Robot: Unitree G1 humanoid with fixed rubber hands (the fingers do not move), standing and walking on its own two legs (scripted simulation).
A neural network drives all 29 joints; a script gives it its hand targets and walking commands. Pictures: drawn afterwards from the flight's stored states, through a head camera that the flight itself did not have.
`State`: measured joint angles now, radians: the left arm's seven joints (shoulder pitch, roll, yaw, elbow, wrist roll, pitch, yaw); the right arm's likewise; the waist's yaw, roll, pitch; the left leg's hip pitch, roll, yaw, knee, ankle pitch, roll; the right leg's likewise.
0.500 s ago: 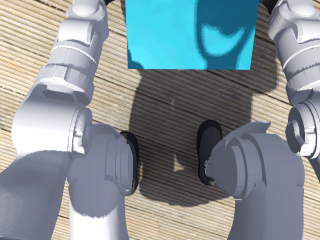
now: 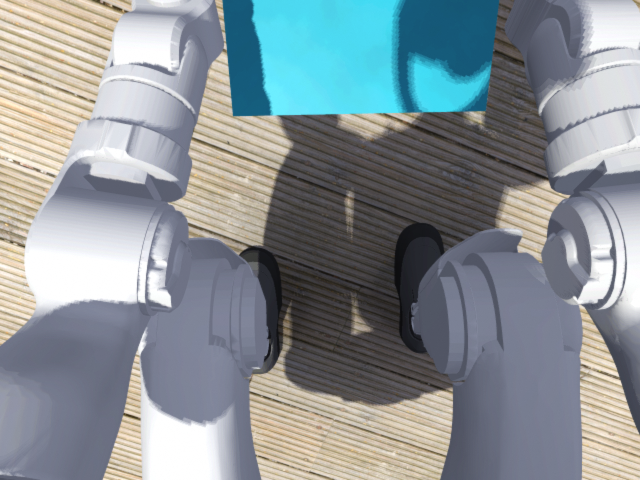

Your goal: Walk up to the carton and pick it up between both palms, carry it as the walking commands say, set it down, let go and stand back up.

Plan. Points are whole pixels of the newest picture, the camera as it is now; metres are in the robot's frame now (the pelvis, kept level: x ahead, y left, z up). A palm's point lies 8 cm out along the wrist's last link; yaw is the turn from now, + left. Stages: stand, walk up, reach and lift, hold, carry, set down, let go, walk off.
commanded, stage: reach and lift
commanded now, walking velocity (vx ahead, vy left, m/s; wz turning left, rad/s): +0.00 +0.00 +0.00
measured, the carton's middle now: out of the picture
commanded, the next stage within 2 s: none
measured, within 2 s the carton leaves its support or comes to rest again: neither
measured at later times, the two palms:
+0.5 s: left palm out of the picture +0.55 +0.10 -0.12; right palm out of the picture +0.53 -0.20 -0.12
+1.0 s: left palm out of the picture +0.54 +0.13 -0.05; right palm out of the picture +0.51 -0.18 -0.06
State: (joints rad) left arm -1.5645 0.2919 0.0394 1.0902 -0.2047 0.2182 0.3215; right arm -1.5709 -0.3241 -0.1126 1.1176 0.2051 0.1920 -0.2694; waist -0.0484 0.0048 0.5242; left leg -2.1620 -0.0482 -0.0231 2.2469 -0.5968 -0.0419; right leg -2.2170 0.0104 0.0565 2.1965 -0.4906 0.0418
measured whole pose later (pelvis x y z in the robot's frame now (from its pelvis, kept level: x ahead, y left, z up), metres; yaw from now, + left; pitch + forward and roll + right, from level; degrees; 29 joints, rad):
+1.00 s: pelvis -0.02 +0.00 +0.07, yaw -1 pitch +25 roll +1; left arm -1.39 0.20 0.22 0.71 -0.07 0.42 0.30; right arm -1.34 -0.19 -0.27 0.65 0.03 0.42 -0.30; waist -0.02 0.03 0.53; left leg -1.90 -0.08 -0.04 2.02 -0.56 -0.06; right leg -1.96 0.04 0.08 1.98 -0.45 0.05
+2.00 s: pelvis -0.03 +0.00 +0.17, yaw -2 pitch +16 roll +1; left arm -1.24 0.17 0.21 0.66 -0.04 0.47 0.27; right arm -1.18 -0.14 -0.25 0.56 0.03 0.50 -0.32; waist -0.02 0.02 0.53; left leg -1.49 -0.06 -0.05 1.71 -0.50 -0.06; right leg -1.55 0.04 0.08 1.67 -0.40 0.04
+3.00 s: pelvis -0.02 -0.01 +0.29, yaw -1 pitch +6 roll +2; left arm -1.02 0.11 0.23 0.65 0.00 0.45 0.24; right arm -0.97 -0.06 -0.22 0.53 0.00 0.50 -0.34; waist -0.03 0.02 0.52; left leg -0.95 -0.06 -0.07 1.22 -0.37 -0.05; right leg -1.00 0.03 0.07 1.21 -0.31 0.02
